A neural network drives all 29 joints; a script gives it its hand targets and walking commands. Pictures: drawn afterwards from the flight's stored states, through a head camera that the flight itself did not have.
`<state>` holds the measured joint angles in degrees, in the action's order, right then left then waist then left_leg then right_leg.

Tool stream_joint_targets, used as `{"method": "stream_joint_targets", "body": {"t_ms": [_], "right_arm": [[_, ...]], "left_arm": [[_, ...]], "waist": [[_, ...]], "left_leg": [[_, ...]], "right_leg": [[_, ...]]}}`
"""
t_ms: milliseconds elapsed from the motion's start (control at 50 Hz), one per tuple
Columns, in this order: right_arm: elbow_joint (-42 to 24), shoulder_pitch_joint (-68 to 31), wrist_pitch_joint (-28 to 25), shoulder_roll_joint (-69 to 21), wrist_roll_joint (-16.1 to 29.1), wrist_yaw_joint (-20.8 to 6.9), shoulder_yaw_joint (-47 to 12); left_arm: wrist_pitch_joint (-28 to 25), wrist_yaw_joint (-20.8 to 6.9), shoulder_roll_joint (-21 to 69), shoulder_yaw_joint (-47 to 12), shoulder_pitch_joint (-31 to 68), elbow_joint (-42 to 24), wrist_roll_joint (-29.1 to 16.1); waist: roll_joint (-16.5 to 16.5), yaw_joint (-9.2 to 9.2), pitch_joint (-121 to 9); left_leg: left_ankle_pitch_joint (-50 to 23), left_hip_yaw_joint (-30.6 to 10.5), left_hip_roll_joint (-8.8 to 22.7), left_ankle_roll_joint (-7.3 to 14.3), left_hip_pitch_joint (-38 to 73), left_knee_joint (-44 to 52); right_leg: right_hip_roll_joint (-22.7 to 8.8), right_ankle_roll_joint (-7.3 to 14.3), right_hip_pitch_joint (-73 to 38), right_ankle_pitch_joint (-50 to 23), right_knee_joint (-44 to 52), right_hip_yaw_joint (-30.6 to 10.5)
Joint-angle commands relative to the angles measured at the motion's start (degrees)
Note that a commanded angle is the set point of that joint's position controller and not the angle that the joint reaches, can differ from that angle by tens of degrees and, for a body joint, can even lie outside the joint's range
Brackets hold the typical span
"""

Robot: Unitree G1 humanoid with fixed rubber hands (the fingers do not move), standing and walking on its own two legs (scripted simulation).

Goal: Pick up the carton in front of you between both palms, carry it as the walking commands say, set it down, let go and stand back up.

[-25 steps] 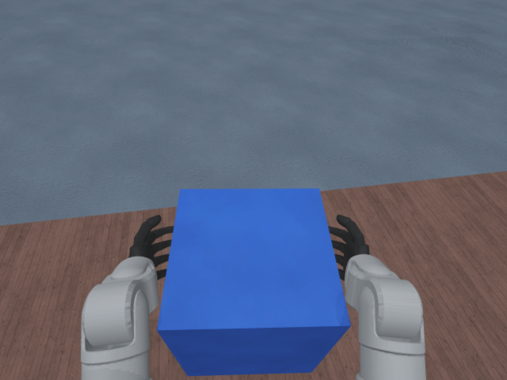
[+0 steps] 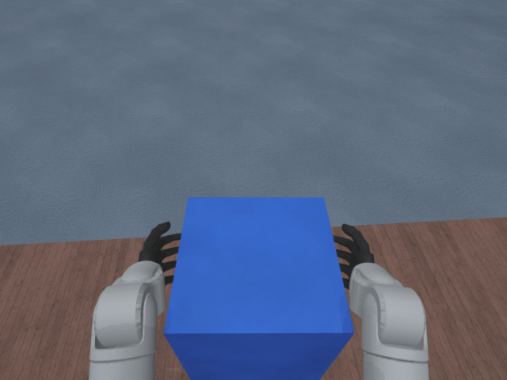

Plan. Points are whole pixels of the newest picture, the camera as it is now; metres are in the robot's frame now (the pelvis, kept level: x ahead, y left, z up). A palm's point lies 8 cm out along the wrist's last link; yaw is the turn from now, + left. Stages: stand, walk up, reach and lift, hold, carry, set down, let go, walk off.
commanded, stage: carry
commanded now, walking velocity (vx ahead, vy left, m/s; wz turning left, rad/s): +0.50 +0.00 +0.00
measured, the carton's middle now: (255, 294) +0.26 +0.01 -0.02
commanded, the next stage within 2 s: none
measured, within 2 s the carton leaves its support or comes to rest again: neither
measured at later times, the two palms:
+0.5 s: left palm (192, 103) +0.64 +0.16 +0.08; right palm (330, 116) +0.61 -0.14 +0.08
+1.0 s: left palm (224, 32) +1.03 +0.12 +0.07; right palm (323, 35) +1.03 -0.18 +0.06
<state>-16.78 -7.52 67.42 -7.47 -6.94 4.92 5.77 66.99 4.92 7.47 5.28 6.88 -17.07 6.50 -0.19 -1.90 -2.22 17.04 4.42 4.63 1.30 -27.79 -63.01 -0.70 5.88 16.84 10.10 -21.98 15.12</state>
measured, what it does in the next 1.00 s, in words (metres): walks ahead: left foot, then right foot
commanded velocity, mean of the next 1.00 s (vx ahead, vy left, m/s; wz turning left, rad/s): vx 0.50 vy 0.00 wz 0.00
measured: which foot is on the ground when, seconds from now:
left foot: up 0.00-0.30, down 0.32-0.84, up 0.86-1.00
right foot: down 0.00-0.36, up 0.38-0.80, down 0.82-1.00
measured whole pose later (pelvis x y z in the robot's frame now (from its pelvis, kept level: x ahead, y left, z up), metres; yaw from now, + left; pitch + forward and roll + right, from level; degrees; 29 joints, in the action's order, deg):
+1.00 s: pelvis +0.66 -0.03 -0.01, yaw -1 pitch +5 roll +1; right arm 5.6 -39.8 69.4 -0.1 -3.8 7.4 12.7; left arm 68.4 7.9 1.4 12.6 38.5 5.0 2.9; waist 0.3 -2.4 5.2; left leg 22.7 1.1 1.3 2.7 -30.2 -66.0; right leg 0.6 6.4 23.7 12.6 -30.4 9.5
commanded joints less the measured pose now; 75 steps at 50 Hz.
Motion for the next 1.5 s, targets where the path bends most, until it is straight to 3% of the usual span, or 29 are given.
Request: {"method": "stream_joint_targets", "body": {"t_ms": [0, 220, 300, 320, 340, 360, 420, 460, 520, 720, 780, 800, 820, 840, 860, 900, 940, 1020, 1100, 1220, 1260, 1300, 1320, 1340, 1360, 1380, 1400, 1440, 1480], "right_arm": [[-3.9, -22.0, -2.3, -56.9, 21.9, -14.5, -41.6], [-10.1, -24.6, 1.4, -48.3, 23.6, -13.4, -41.8], [-8.4, -26.9, 3.1, -45.9, 24.3, -13.8, -40.2], [-8.1, -27.8, 3.5, -45.6, 24.2, -13.8, -39.8], [-6.6, -29.3, 3.2, -44.5, 23.6, -14.0, -39.0], [-5.9, -30.2, 3.3, -45.8, 24.7, -14.1, -39.7], [-6.3, -37.1, 2.4, -49.0, 26.6, -14.2, -41.0], [-5.4, -41.6, 1.5, -49.3, 27.5, -14.2, -42.1], [-2.0, -46.6, 0.5, -47.3, 28.4, -14.2, -41.7], [15.1, -60.9, 0.7, -45.6, 27.5, -12.4, -32.6], [18.3, -66.3, 0.5, -48.0, 27.4, -11.9, -30.8], [19.1, -67.9, 0.4, -49.0, 27.5, -11.7, -30.7], [19.8, -69.5, 0.7, -51.2, 28.1, -11.7, -30.5], [19.5, -70.4, 0.7, -51.9, 28.0, -11.5, -29.7], [19.5, -73.1, 0.5, -53.5, 28.0, -11.0, -29.8], [16.4, -75.7, -0.2, -56.9, 28.3, -10.3, -29.8], [14.0, -75.4, -0.5, -58.5, 27.9, -9.3, -29.7], [11.2, -69.5, -1.3, -58.1, 25.7, -7.9, -31.2], [7.1, -67.2, -1.8, -54.9, 24.2, -7.5, -34.2], [9.2, -65.9, 0.4, -47.7, 23.3, -9.1, -33.8], [12.3, -65.5, 1.3, -45.8, 23.0, -10.0, -32.0], [15.8, -63.8, 1.9, -44.4, 22.5, -10.5, -29.5], [17.2, -64.3, 2.2, -43.2, 22.4, -10.9, -27.7], [20.7, -65.4, 2.4, -42.8, 21.9, -11.1, -26.2], [22.7, -64.5, 2.9, -42.2, 22.4, -11.2, -24.9], [22.5, -65.5, 2.8, -44.7, 24.1, -11.6, -25.2], [20.6, -68.5, 2.8, -47.8, 26.1, -12.1, -26.1], [16.4, -75.4, 2.2, -54.0, 29.8, -12.7, -28.5], [13.0, -78.4, 1.3, -57.9, 32.2, -13.0, -30.0]], "left_arm": [[-1.1, -16.1, 57.1, -42.9, 25.6, -6.1, -25.5], [2.1, -14.9, 47.0, -39.5, 23.1, -8.5, -23.3], [3.8, -14.2, 44.6, -39.0, 27.5, -9.3, -23.0], [4.2, -14.2, 44.0, -39.1, 29.6, -9.1, -23.1], [4.8, -14.0, 44.8, -40.1, 31.9, -9.7, -23.8], [4.7, -13.9, 44.6, -40.2, 33.7, -8.9, -23.9], [3.4, -13.7, 48.7, -40.4, 37.9, -5.6, -24.3], [2.3, -13.2, 49.2, -40.8, 40.0, -3.3, -24.0], [1.0, -11.9, 47.8, -40.4, 44.2, 0.4, -23.2], [1.8, -10.3, 46.8, -33.5, 61.3, 14.7, -25.2], [1.5, -10.8, 48.7, -30.5, 64.9, 19.3, -25.9], [1.4, -11.0, 49.4, -29.1, 65.7, 20.3, -25.9], [1.3, -11.2, 48.7, -27.8, 67.0, 21.5, -25.6], [1.0, -11.5, 50.0, -27.6, 67.6, 22.8, -26.3], [0.9, -11.9, 52.8, -27.8, 69.6, 21.7, -27.8], [0.2, -12.3, 57.6, -29.0, 74.4, 16.8, -30.1], [-0.1, -12.1, 60.0, -30.4, 77.5, 12.4, -31.7], [-0.2, -11.6, 59.4, -32.4, 73.8, 8.0, -30.8], [-0.3, -11.7, 55.9, -35.1, 70.2, 4.8, -29.8], [0.7, -12.0, 49.6, -35.9, 65.2, 10.7, -27.9], [0.9, -12.2, 49.5, -35.6, 65.8, 13.7, -28.3], [1.3, -12.5, 50.0, -35.1, 68.5, 16.1, -29.1], [1.4, -12.6, 49.7, -34.3, 69.9, 17.3, -29.4], [2.3, -12.4, 51.2, -33.4, 71.8, 18.7, -29.7], [3.1, -11.6, 50.1, -31.6, 72.2, 20.0, -29.0], [3.2, -11.1, 50.4, -30.6, 72.8, 19.6, -28.3], [3.0, -10.6, 52.1, -30.3, 74.1, 19.4, -28.0], [2.3, -9.8, 55.5, -29.5, 74.7, 18.0, -27.2], [1.3, -8.9, 57.6, -29.3, 73.0, 16.8, -26.6]], "waist": [[-5.5, 1.2, -18.6], [-8.0, 0.52, -6.6], [-6.5, 2.95, -14.3], [-1.1, 4.24, -18.2], [14.9, 4.2, -23.1], [16.6, 3.79, -21.7], [2.1, 3.93, -20.5], [3.7, 3.42, -21.1], [6.2, 3.68, -19.6], [8.3, 4.67, -12.8], [6.8, 0.61, -18.6], [2.8, -1.73, -23.6], [-9.5, -1.67, -29.6], [-20.2, -2.03, -30.8], [-16.0, -1.7, -28.6], [-5.1, -1.49, -26.5], [-4.9, -0.85, -28.0], [-4.8, -1.47, -29.2], [-7.3, -2.11, -28.6], [-4.5, -5.36, -20.5], [-5.8, -3.21, -19.6], [-2.7, 3.82, -22.6], [2.2, 5.85, -23.1], [16.6, 3.09, -27.2], [18.5, 5.11, -31.0], [15.1, 6.31, -30.0], [7.3, 5.75, -26.2], [2.5, 4.51, -25.3], [4.2, 3.94, -25.7]], "left_leg": [[-2.3, 0.0, 1.5, -0.7, -6.3, 7.9], [-14.6, 8.4, -1.5, 0.5, -7.6, 30.9], [-11.2, 13.4, -7.3, 1.9, 19.3, 36.2], [-4.2, 1.9, 1.2, 2.4, 30.1, 37.3], [4.0, -27.7, 16.9, 11.9, 42.4, 43.5], [-5.9, -35.3, 19.0, 13.8, 42.6, 49.7], [-20.9, -17.7, 15.5, 9.9, 35.0, 44.9], [-17.0, -11.5, 13.2, 7.6, 30.8, 46.0], [-15.9, -6.5, 11.3, 8.4, 28.8, 47.3], [-32.9, 1.5, 7.5, 7.1, 32.5, 42.2], [-42.6, 6.7, 5.0, 3.1, 31.3, 26.0], [-32.2, 7.2, 3.2, 1.9, 23.8, 14.1], [-13.0, 4.9, -2.2, 0.1, 9.3, -0.5], [12.9, -0.4, -10.7, -0.6, -7.0, -12.0], [12.8, -5.4, -6.9, 1.4, -12.2, -17.3], [7.4, -6.0, -2.8, 2.9, -12.8, -11.2], [4.4, -5.7, -1.3, 1.8, -9.9, -4.1], [4.3, -3.0, -2.1, 0.6, -12.5, 6.7], [-8.4, -0.4, -3.1, 0.8, -14.1, 13.3], [-32.3, 2.1, -4.9, 1.1, -9.7, 40.6], [-34.7, 2.5, -4.8, 2.7, 1.8, 41.7], [-32.5, 4.8, -4.8, 2.9, 20.7, 41.5], [-32.4, 0.6, -0.9, 1.9, 30.4, 36.6], [-53.7, -14.0, 11.0, 6.3, 45.3, 24.4], [-36.2, -29.5, 17.0, 15.2, 52.2, 27.7], [-18.8, -36.3, 17.4, 17.9, 49.4, 35.8], [-16.0, -33.5, 15.0, 15.5, 43.6, 39.2], [-27.1, -27.6, 13.7, 13.5, 36.6, 37.8], [-29.7, -20.6, 9.8, 9.3, 33.8, 38.5]], "right_leg": [[-16.5, 2.2, -20.0, -7.1, 11.9, -18.0], [-12.6, 0.9, -24.7, -25.8, 9.4, -7.1], [-8.9, -3.2, -17.5, -38.2, -13.5, -0.1], [-7.8, -4.5, -8.2, -22.1, -26.1, -1.2], [-0.2, -6.9, 10.1, -3.8, -44.5, -3.9], [2.3, -6.1, 18.5, 16.5, -53.9, -11.3], [-4.9, -3.1, 21.6, 10.7, -54.5, -15.9], [-5.4, -3.3, 19.0, 6.8, -48.7, -14.8], [-4.7, -3.9, 21.0, 4.8, -42.8, -12.1], [-0.7, -1.7, 18.4, -7.8, -12.7, -5.6], [4.1, -0.4, -0.4, -6.5, -5.3, -1.6], [0.5, -0.3, -13.4, -3.3, -7.2, -6.2], [-14.8, 4.7, -26.2, -1.4, -6.8, -30.8], [-19.9, 11.0, -34.8, 0.1, 1.2, -48.9], [-19.7, 10.9, -34.3, -5.2, 0.0, -44.4], [-16.8, 7.3, -28.8, -19.8, -2.2, -33.8], [-15.6, 5.5, -27.2, -22.0, -1.3, -28.4], [-14.5, 6.8, -31.1, -30.4, -2.9, -23.8], [-11.8, 5.6, -33.6, -38.8, -5.8, -18.4], [-5.9, 3.2, -32.4, -26.0, -10.8, -15.0], [-6.5, 2.0, -25.1, -26.4, -15.2, -14.3], [-4.7, -1.0, -16.6, -27.3, -31.7, -9.5], [-2.8, -2.2, -5.8, -11.4, -43.7, -9.7], [1.0, -3.4, 11.1, 23.0, -53.1, -12.8], [4.6, -4.0, 23.2, 26.2, -64.7, -15.8], [3.7, -4.0, 29.3, 24.3, -67.6, -16.2], [1.5, -3.7, 30.0, 21.0, -63.3, -16.3], [-1.3, -3.6, 26.8, 15.3, -56.8, -16.8], [-1.9, -4.3, 24.4, 10.2, -50.6, -15.9]]}}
